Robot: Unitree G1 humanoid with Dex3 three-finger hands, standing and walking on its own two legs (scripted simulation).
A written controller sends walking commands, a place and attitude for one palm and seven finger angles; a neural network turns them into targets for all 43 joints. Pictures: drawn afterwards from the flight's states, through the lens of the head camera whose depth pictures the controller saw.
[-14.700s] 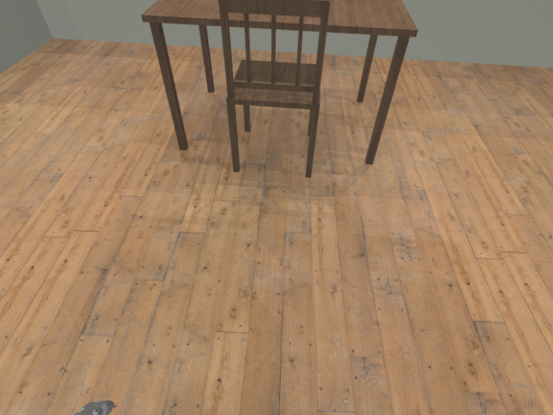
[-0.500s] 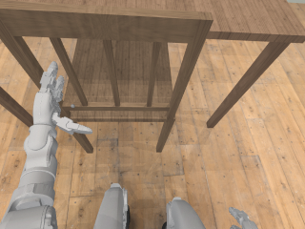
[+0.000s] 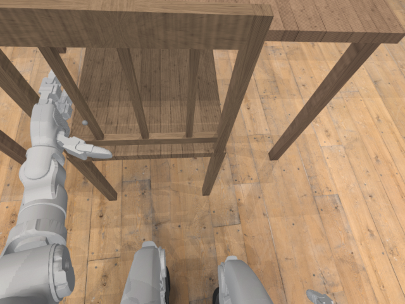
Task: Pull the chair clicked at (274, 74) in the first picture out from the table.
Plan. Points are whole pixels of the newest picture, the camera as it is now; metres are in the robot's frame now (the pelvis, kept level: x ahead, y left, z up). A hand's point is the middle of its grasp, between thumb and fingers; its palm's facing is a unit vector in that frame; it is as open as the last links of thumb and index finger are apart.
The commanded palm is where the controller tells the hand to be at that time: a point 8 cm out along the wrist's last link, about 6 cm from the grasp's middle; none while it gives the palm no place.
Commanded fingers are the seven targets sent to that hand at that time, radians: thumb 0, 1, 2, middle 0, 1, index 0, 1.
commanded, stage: push the fingers through the gap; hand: left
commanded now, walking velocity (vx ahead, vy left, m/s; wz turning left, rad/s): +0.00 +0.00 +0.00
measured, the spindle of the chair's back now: (136, 101) +0.50 +0.13 +0.04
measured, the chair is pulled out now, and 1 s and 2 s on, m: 0.00 0.00 0.02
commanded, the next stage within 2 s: hook a spindle and tug to test in 0.46 s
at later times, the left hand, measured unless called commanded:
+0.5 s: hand (84, 117) +0.46 +0.22 +0.04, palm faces +0.07 -1.00 -0.03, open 16.9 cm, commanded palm +0.44 +0.25 +0.03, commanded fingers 0.00 -0.50 0.30 -0.06 -0.08 -0.06 -0.08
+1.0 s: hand (90, 118) +0.46 +0.21 +0.03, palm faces +0.06 -1.00 -0.03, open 14.3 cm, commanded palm +0.44 +0.24 +0.03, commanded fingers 0.00 -0.05 0.49 -0.46 -1.34 -0.46 -1.34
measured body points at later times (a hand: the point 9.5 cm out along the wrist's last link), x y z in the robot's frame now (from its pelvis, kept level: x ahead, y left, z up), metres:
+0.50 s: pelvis +0.00 +0.01 +0.00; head +0.13 +0.05 +0.43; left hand +0.45 +0.27 +0.04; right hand +0.06 -0.25 -0.11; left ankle +0.08 +0.11 -0.61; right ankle -0.01 -0.12 -0.61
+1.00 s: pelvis +0.00 +0.01 +0.00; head +0.13 +0.04 +0.43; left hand +0.45 +0.27 +0.04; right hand +0.06 -0.26 -0.11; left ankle +0.08 +0.11 -0.61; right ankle -0.01 -0.12 -0.61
